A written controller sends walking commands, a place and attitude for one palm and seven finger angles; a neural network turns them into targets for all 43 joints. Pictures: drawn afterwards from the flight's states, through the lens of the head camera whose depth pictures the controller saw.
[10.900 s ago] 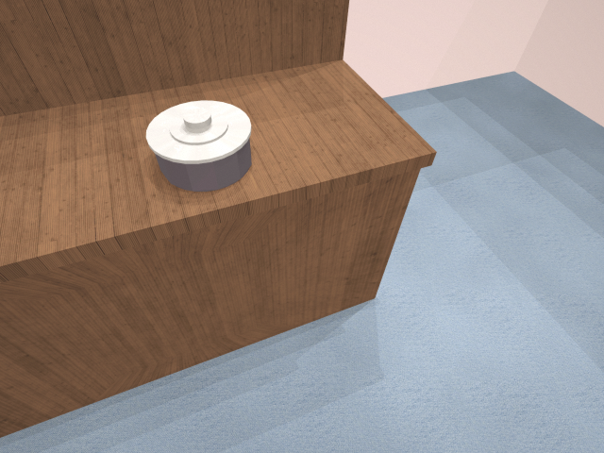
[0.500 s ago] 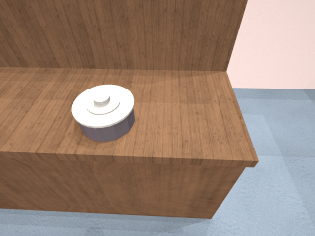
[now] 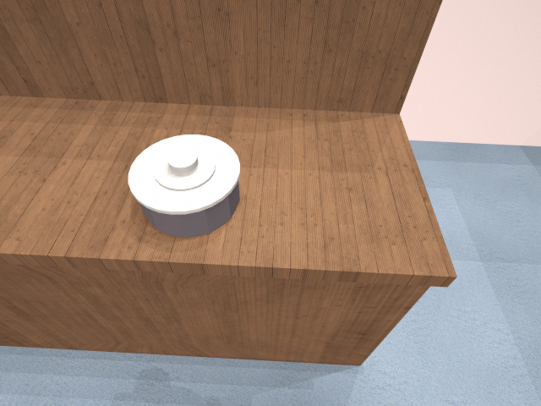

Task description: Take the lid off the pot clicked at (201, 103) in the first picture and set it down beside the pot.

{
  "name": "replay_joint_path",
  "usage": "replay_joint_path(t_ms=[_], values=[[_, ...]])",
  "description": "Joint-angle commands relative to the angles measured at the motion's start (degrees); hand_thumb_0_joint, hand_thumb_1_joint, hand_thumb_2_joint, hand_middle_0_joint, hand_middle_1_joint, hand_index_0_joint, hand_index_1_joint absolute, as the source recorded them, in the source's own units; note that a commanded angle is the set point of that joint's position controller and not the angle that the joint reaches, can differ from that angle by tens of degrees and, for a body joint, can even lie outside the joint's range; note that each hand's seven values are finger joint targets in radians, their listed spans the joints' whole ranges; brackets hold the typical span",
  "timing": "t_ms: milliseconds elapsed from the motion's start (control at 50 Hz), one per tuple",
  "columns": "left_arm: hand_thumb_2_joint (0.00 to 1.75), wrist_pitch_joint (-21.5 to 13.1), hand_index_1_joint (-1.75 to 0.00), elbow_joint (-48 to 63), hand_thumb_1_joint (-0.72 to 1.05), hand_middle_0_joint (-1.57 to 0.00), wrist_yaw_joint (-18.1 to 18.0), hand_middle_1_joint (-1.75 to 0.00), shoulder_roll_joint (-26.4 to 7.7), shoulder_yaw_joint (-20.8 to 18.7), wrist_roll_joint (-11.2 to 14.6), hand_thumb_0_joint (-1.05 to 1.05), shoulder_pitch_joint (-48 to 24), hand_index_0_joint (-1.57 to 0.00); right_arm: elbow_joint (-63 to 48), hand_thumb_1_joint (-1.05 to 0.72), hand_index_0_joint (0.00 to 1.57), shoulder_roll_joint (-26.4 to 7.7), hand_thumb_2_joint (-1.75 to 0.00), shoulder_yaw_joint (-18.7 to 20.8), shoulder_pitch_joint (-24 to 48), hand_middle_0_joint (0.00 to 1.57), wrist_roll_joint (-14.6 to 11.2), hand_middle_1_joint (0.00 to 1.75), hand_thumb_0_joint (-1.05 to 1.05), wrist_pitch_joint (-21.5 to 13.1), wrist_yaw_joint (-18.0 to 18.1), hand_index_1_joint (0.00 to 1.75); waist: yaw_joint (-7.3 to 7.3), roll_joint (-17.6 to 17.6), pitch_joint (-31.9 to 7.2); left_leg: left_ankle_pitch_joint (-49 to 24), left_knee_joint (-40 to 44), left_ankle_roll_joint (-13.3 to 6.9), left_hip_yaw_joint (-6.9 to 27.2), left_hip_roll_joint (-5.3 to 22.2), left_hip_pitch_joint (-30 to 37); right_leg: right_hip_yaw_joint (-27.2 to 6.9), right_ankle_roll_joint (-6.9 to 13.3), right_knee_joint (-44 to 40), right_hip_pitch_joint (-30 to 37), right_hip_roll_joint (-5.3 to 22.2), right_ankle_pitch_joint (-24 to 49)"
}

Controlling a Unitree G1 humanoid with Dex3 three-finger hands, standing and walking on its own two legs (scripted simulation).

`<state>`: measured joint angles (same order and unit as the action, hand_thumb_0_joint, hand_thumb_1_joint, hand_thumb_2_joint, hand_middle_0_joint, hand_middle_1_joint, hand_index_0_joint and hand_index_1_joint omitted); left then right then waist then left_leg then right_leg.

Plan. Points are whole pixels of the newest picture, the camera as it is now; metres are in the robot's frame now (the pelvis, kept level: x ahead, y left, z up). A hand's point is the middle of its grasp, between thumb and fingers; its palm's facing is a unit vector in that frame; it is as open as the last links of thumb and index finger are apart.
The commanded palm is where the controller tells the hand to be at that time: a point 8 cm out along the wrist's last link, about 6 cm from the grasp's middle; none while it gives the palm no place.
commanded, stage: look again from close up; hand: left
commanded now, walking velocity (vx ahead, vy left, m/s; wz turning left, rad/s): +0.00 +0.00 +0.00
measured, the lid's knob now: (183, 160) +0.50 +0.20 +0.06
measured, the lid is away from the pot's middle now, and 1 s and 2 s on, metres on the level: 0.00 0.00 0.00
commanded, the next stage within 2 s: lift the closed hand beside the body in 0.60 s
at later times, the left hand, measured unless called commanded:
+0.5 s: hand out of the picture -0.01 +0.18 -0.17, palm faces +0.00 -0.98 -0.18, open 7.4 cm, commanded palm none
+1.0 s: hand (151, 392) +0.15 +0.18 -0.06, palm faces +0.18 -0.95 -0.25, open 5.6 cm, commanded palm +0.09 +0.24 -0.03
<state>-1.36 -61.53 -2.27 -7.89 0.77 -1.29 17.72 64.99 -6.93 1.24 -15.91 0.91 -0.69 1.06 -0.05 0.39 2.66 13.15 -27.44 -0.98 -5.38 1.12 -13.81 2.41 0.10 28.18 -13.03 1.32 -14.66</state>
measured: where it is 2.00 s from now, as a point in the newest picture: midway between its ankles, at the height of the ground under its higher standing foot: outside the picture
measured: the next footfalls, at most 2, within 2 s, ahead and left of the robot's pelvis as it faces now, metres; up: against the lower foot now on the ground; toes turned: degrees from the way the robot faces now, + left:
none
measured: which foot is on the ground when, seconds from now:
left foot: down 0.00-1.00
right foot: down 0.00-1.00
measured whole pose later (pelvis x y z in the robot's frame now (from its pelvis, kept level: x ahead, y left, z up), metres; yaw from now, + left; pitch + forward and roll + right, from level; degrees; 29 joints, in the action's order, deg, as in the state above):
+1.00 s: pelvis +0.01 +0.00 +0.00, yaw +1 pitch +0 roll +1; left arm -0.6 -10.9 -7.1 -8.9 -1.1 1.0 27.7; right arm 45.0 -14.7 3.6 -10.8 -1.5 -11.4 -1.5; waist 1.3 0.1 0.6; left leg 11.7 -24.5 -1.2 -4.5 -0.2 -12.8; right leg 3.2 -0.2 26.8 -12.3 2.4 -14.5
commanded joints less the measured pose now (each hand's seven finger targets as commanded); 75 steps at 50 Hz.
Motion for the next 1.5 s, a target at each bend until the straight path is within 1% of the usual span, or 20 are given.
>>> replay_joint_path(t_ms=[0, 660, 680, 700, 720, 740, 760, 800, 860, 880, 920, 960, 1020, 1080, 1140, 1240, 1280, 1360, 1440, 1480], values=[[0.90, -0.55, -0.30, 1.72, 0.90, -0.20, -0.63, -0.30, -5.07, -1.21, 0.21, 0.00, 4.83, -0.20, -1.61, -0.90, 0.20, -4.69, -0.90, 0.64, -3.46, 0.20, -0.33, 0.30, 0.00, -1.09, 0.15, 0.30, 0.10, -1.32, 1.00, -2.86, 5.78, -1.16, 7.07, 5.24, 2.48, -5.81, 1.95, -6.13, -3.67, 5.05, 3.17], [0.90, -0.42, -0.30, 1.02, 0.90, -0.20, -0.58, -0.30, -3.75, -1.11, 0.18, 0.00, 6.95, -0.20, -1.00, -0.90, 0.20, -3.73, -0.90, 0.30, -6.19, 0.20, -0.39, 0.30, 0.00, -1.31, 0.23, 0.30, 0.12, -0.94, 1.02, -0.54, 7.83, -1.64, 7.08, 5.52, 2.34, -6.32, 1.85, -5.48, -3.73, 5.57, 3.79], [0.90, -2.18, -0.30, 2.90, 0.90, -0.20, -0.34, -0.30, -10.32, -0.33, 0.77, 0.00, 2.17, -0.20, -5.63, -0.90, 0.20, -7.55, -0.90, 0.45, -2.92, 0.20, 0.71, 0.30, 0.00, -1.47, -0.38, 0.30, 1.61, 0.34, 0.92, -5.71, 7.50, -2.14, 6.49, 0.71, 1.80, -4.19, 3.16, -1.02, -0.77, 0.22, 3.39], [0.90, -8.77, -0.35, 65.11, 0.90, -0.24, -3.13, -0.35, -16.99, -1.74, 9.41, 0.00, -29.25, -0.24, -24.26, -0.90, 0.20, -17.43, -0.90, 0.06, 5.72, 0.20, -4.54, 0.30, 0.00, -10.74, -0.43, 0.30, 1.16, -3.91, -16.14, 1.47, 7.42, 0.43, 8.48, -1.99, 5.91, -1.91, 0.78, -0.95, -2.00, -0.59, 1.50], [0.90, -5.25, -0.40, 64.35, 0.90, -0.29, -5.81, -0.40, -12.79, 2.13, 7.08, 0.00, -11.29, -0.29, -23.42, -0.90, 0.20, -14.44, -0.90, 0.06, 2.93, 0.20, -4.81, 0.30, 0.00, -16.20, 1.38, 0.30, 1.84, -7.49, -18.21, 3.78, 10.04, 1.49, 7.88, 0.26, 9.22, -0.61, 2.29, -0.58, -0.92, -1.64, 0.94], [0.90, -2.32, -0.44, 54.83, 0.90, -0.33, -7.54, -0.44, -7.49, 1.34, 5.25, 0.00, -5.67, -0.33, -18.78, -0.90, 0.20, -13.41, -0.90, 0.10, 3.68, 0.20, -4.40, 0.30, 0.00, -17.27, 1.90, 0.30, 1.08, -6.51, -13.44, 4.99, 11.64, 2.79, 8.08, 0.89, 6.17, -0.62, 2.36, -0.62, -1.42, -1.16, 1.68], [0.90, 0.59, -0.49, 52.11, 0.90, -0.38, -8.05, -0.49, -0.08, 5.63, 5.38, 0.00, 3.36, -0.38, -18.68, -0.90, 0.20, -12.41, -0.90, 0.00, 4.08, 0.20, -5.00, 0.30, 0.00, -17.81, 1.32, 0.30, 1.15, -6.08, -7.33, 5.62, 13.41, 3.10, 9.70, 1.19, 4.37, 0.43, 2.15, -2.00, -1.90, -1.17, 1.30], [0.90, 1.94, -0.59, 45.47, 0.90, -0.46, -7.40, -0.59, 5.66, 10.39, 3.32, 0.00, 7.32, -0.46, -19.17, -0.90, 0.20, -13.07, -0.90, -0.43, 5.50, 0.20, -3.57, 0.30, 0.00, -18.31, -0.43, 0.30, 2.25, 1.14, 3.83, 6.88, 12.37, 1.02, 10.55, 0.64, 0.36, 2.06, 1.51, -4.68, -3.55, -1.08, 0.81], [0.90, 1.49, -0.73, 42.76, 0.90, -0.60, -6.47, -0.73, -2.90, 0.31, 0.84, 0.00, 17.20, -0.60, -22.83, -0.90, 0.20, -13.76, -0.90, 2.85, 7.48, 0.20, -2.49, 0.30, 0.00, -15.76, -2.64, 0.30, -1.22, 6.23, 2.10, -3.27, 8.26, 0.32, 8.41, 0.26, -2.11, 3.27, 1.27, -6.23, -1.27, -0.72, 1.02], [0.90, 0.88, -0.78, 43.78, 0.90, -0.64, -6.71, -0.78, -8.25, -6.95, 1.18, 0.00, 23.87, -0.64, -23.84, -0.90, 0.20, -13.41, -0.90, 3.58, 8.78, 0.20, -2.47, 0.30, 0.00, -14.77, -2.81, 0.30, -3.86, 5.58, -0.50, -5.91, 8.23, 0.78, 7.56, 0.28, -1.89, 3.31, 1.60, -6.25, 1.91, -0.55, 1.62], [0.90, -0.74, -0.88, 57.07, 0.90, -0.73, -6.30, -0.88, -10.95, -10.48, 2.66, 0.00, 28.33, -0.73, -28.99, -0.90, 0.20, -12.68, -0.90, 3.52, 10.54, 0.20, -2.38, 0.30, 0.00, -13.95, -3.16, 0.30, -5.65, 2.13, -6.66, -9.16, 7.80, 1.08, 6.35, -0.28, 0.80, 2.54, 1.54, -5.23, 5.55, -0.08, 2.65], [0.90, -1.18, -0.97, 63.50, 0.90, -0.82, -5.81, -0.97, -9.81, -8.93, 2.96, 0.00, 26.32, -0.82, -32.39, -0.90, 0.20, -12.42, -0.90, 3.36, 11.90, 0.20, -2.98, 0.30, 0.00, -12.96, -2.74, 0.30, -3.99, -0.73, -6.22, -8.23, 7.19, 0.74, 5.00, -0.46, 2.85, 1.70, 1.29, -6.18, 4.14, -0.07, 2.86], [0.90, -1.16, -1.12, 62.26, 0.90, -0.95, -5.06, -1.12, -8.13, -6.82, 2.95, 0.00, 18.09, -0.95, -34.95, -0.90, 0.20, -12.77, -0.90, 3.17, 12.21, 0.20, -3.29, 0.30, 0.00, -10.29, -1.76, 0.30, -0.24, -1.14, 2.37, -2.41, 5.46, 0.46, 3.58, -0.85, 1.42, 1.21, 0.83, -9.62, -2.61, -0.13, 0.71], [0.90, -2.94, -1.26, 70.52, 0.90, -1.08, -4.66, -1.26, -11.32, -8.24, 3.08, 0.00, 10.40, -1.08, -37.18, -0.90, 0.20, -13.42, -0.90, 2.68, 11.10, 0.20, -2.51, 0.30, 0.00, -9.15, -0.77, 0.30, 0.59, -3.68, 0.02, -1.81, 3.90, -0.10, 3.30, -1.31, 5.29, 0.17, 0.63, -11.86, -3.94, 0.08, 0.37], [0.90, -2.97, -1.40, 77.74, 0.90, -1.21, -4.92, -1.40, -11.95, -8.46, 3.66, 0.00, 11.74, -1.21, -38.50, -0.90, 0.20, -12.78, -0.90, 1.83, 10.45, 0.20, -1.82, 0.30, 0.00, -9.68, 0.60, 0.30, -0.66, -6.66, -9.04, -7.84, 4.18, -0.70, 3.06, -1.44, 10.35, 0.00, 0.69, -10.23, 1.84, -0.05, 6.80], [0.90, -0.94, -1.50, 68.31, 0.90, -1.30, -4.52, -1.50, -9.72, -9.04, 3.60, 0.00, 19.14, -1.30, -37.85, -0.90, 0.20, -12.57, -0.90, 2.22, 10.53, 0.20, -1.89, 0.30, 0.00, -8.40, 1.56, 0.30, -1.25, 0.68, -2.65, -8.90, 4.18, -0.91, 3.31, -1.33, 7.09, 0.88, -0.02, -10.55, 1.17, -0.09, 10.36], [0.90, -1.32, -1.50, 69.11, 0.90, -1.30, -4.38, -1.50, -13.38, -12.88, 3.47, 0.00, 20.36, -1.30, -37.34, -0.90, 0.20, -12.97, -0.90, 2.46, 11.86, 0.20, -1.82, 0.30, 0.00, -7.66, 1.65, 0.30, -2.45, 2.15, -3.16, -10.24, 4.21, -1.04, 3.24, -1.51, 7.63, 0.49, -0.07, -11.16, 2.11, 0.03, 11.73], [0.90, -2.63, -1.50, 77.79, 0.90, -1.30, -4.09, -1.50, -14.84, -14.24, 3.54, 0.00, 22.21, -1.30, -37.35, -0.90, 0.20, -11.96, -0.90, 2.27, 12.87, 0.20, -1.73, 0.30, 0.00, -8.58, 1.88, 0.30, -3.74, -1.06, -8.28, -14.98, 4.53, -1.37, 2.94, -1.34, 9.92, 0.37, -0.16, -9.55, 5.59, 0.42, 16.61], [0.90, -2.23, -1.50, 72.03, 0.90, -1.30, -3.21, -1.50, -12.18, -13.95, 3.57, 0.00, 27.35, -1.30, -36.00, -0.90, 0.20, -11.34, -0.90, 2.97, 13.73, 0.20, -1.99, 0.30, 0.00, -7.66, 2.09, 0.30, -3.19, 3.65, -3.40, -13.82, 3.60, -1.56, 2.69, -0.95, 8.39, 0.21, -1.02, -10.25, 3.32, 0.62, 17.77], [0.90, -2.97, -1.50, 73.05, 0.90, -1.30, -2.98, -1.50, -14.56, -15.71, 3.23, 0.00, 24.53, -1.30, -35.51, -0.90, 0.20, -11.93, -0.90, 3.06, 14.38, 0.20, -1.80, 0.30, 0.00, -7.32, 2.23, 0.30, -3.06, 3.82, -2.57, -13.28, 3.34, -1.69, 2.71, -1.13, 8.98, -0.39, -1.10, -11.11, 1.97, 0.45, 16.50]])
